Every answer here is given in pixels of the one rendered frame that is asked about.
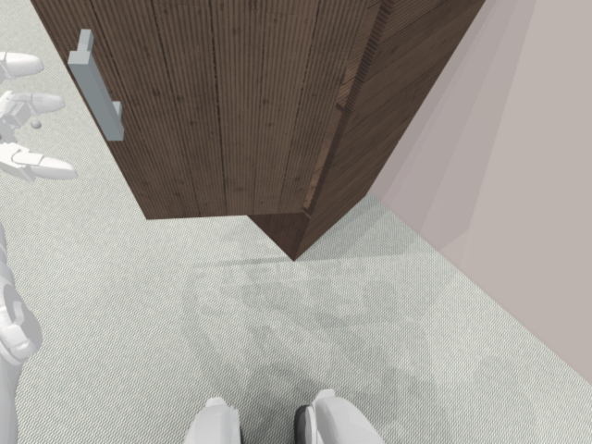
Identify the robot right thigh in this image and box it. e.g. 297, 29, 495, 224
305, 397, 386, 444

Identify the right robot shin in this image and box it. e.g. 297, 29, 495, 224
305, 389, 336, 444

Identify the handle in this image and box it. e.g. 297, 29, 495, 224
68, 29, 124, 141

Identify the cupboard door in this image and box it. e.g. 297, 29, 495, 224
31, 0, 370, 220

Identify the robot left upper arm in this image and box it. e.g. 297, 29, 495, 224
0, 282, 43, 444

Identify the robot left hand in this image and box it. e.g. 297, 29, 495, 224
0, 52, 78, 182

